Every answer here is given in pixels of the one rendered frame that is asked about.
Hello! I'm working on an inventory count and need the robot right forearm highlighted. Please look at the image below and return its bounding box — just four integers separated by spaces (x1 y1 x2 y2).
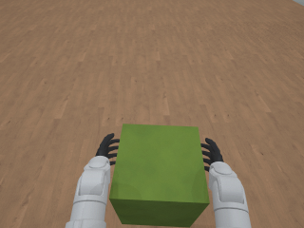
208 161 252 228

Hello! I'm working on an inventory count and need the robot right hand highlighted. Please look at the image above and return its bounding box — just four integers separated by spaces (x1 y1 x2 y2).
200 138 224 172

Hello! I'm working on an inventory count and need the robot left forearm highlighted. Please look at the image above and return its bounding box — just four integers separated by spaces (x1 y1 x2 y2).
65 156 111 228

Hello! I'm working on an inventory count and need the carton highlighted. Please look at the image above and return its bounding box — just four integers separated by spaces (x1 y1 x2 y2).
109 123 210 228

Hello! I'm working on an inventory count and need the robot left hand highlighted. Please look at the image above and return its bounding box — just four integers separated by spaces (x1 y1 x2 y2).
95 133 120 165

